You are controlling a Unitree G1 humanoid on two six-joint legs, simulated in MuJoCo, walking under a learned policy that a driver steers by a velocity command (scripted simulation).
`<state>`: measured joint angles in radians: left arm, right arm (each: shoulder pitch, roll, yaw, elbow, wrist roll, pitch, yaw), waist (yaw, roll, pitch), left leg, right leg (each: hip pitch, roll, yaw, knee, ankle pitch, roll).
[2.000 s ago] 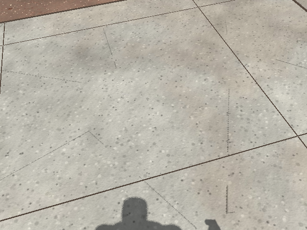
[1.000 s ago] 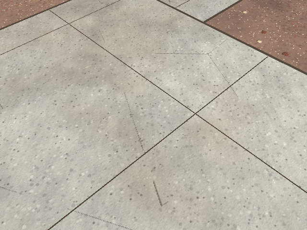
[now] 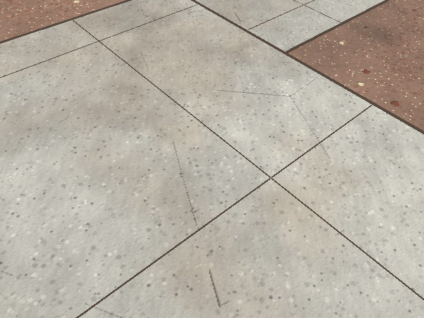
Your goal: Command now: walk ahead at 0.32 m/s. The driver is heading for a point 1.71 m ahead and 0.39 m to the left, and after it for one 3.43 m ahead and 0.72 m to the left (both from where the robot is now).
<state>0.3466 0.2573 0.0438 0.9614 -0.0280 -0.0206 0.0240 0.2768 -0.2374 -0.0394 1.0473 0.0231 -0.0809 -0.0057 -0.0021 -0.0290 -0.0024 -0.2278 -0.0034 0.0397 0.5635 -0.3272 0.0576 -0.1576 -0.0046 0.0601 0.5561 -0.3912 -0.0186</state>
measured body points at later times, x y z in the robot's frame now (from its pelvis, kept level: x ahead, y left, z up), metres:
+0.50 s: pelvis +0.17 -0.01 +0.00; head +0.20 -0.01 +0.45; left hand +0.35 +0.23 -0.11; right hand +0.15 -0.27 -0.15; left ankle +0.02 +0.11 -0.66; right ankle +0.27 -0.10 -0.73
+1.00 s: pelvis +0.28 +0.02 +0.02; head +0.29 +0.05 +0.47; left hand +0.44 +0.28 -0.10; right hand +0.23 -0.24 -0.10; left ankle +0.23 +0.11 -0.73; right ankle +0.39 -0.15 -0.66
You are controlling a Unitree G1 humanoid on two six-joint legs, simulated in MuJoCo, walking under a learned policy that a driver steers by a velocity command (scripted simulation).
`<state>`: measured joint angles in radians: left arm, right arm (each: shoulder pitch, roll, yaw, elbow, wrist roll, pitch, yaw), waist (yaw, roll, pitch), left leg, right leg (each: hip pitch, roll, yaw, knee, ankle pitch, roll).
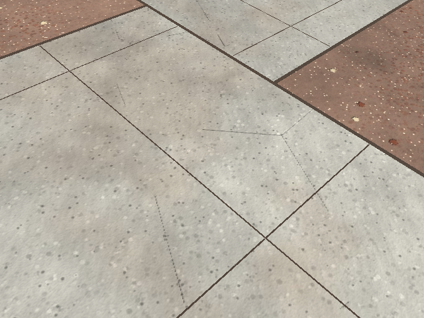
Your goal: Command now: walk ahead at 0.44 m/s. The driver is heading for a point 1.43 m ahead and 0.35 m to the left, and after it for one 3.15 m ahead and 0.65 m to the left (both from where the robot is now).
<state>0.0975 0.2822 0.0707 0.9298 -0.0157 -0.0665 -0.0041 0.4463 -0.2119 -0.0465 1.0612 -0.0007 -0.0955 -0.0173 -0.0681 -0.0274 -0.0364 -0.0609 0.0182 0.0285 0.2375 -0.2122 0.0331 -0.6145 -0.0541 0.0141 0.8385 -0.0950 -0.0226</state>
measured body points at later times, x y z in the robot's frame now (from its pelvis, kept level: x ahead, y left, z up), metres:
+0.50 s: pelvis +0.26 -0.08 -0.01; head +0.28 -0.08 +0.44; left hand +0.28 +0.19 -0.15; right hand +0.37 -0.35 -0.14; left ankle +0.31 +0.09 -0.67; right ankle +0.25 -0.17 -0.75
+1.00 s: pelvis +0.54 +0.01 -0.01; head +0.57 +0.03 +0.44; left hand +0.60 +0.32 -0.12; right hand +0.71 -0.22 -0.13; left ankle +0.55 +0.07 -0.75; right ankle +0.63 -0.16 -0.67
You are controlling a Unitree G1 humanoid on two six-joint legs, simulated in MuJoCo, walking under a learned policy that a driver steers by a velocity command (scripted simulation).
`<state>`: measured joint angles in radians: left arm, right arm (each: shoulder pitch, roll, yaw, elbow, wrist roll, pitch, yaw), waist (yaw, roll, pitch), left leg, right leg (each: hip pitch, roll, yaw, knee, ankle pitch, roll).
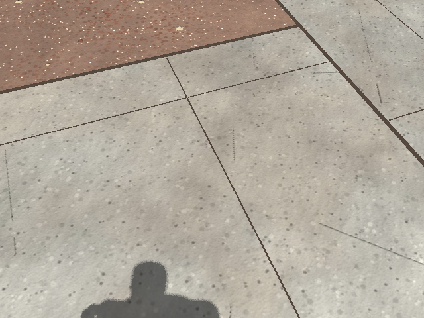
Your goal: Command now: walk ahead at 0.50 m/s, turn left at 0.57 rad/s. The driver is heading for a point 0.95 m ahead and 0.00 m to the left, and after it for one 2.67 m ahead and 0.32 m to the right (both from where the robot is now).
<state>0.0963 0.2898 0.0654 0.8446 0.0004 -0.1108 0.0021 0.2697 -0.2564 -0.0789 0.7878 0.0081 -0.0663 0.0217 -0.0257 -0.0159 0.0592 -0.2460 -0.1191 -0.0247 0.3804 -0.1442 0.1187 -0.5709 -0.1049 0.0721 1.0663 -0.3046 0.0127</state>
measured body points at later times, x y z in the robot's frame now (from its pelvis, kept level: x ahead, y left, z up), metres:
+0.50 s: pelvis +0.28 -0.05 +0.00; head +0.31 -0.05 +0.45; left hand +0.28 +0.23 -0.12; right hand +0.47 -0.28 -0.11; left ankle +0.27 +0.10 -0.67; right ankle +0.31 -0.15 -0.74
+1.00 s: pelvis +0.53 +0.07 +0.00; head +0.54 +0.09 +0.45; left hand +0.58 +0.37 -0.12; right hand +0.67 -0.18 -0.10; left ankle +0.51 +0.16 -0.74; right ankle +0.60 -0.08 -0.66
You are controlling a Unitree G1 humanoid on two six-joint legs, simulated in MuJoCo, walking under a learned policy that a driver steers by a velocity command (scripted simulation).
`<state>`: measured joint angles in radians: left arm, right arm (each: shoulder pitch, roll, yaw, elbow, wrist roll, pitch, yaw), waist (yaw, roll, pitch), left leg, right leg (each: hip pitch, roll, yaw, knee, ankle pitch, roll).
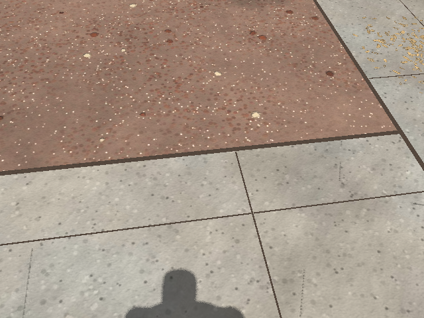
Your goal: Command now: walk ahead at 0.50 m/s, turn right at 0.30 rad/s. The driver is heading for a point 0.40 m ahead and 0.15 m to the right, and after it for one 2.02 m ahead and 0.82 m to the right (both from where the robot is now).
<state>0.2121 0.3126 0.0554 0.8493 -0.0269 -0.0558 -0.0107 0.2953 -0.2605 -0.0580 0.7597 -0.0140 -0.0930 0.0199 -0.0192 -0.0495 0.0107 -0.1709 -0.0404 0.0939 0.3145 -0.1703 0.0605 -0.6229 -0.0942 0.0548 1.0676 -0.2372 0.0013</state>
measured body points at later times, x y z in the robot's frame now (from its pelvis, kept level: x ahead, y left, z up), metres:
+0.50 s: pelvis +0.26 -0.08 -0.01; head +0.31 -0.10 +0.44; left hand +0.46 +0.16 -0.11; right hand +0.33 -0.39 -0.11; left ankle +0.29 +0.08 -0.66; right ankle +0.29 -0.15 -0.75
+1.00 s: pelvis +0.39 -0.08 -0.01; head +0.44 -0.09 +0.44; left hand +0.68 +0.08 -0.11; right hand +0.38 -0.39 -0.10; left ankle +0.51 -0.01 -0.75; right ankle +0.30 -0.18 -0.68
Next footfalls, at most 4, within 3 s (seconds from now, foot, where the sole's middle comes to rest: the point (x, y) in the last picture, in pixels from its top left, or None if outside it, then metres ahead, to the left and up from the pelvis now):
0.32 right None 0.33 -0.16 -0.78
0.76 left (221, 302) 0.55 -0.03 -0.78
1.14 right None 0.35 -0.22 -0.78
1.42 left None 0.50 -0.01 -0.78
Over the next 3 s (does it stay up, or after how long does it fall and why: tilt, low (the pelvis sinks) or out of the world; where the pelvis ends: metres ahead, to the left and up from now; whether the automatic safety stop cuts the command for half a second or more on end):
stays up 0.71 -0.36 0.00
